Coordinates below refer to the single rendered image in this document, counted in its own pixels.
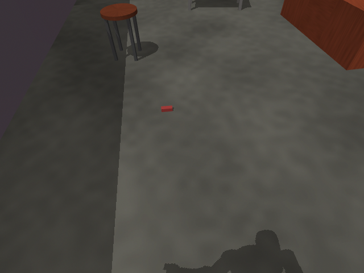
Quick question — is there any stool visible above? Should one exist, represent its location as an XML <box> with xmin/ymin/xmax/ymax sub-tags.
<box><xmin>100</xmin><ymin>3</ymin><xmax>142</xmax><ymax>61</ymax></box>

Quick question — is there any small box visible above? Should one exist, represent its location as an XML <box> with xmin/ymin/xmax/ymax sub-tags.
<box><xmin>161</xmin><ymin>106</ymin><xmax>172</xmax><ymax>112</ymax></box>

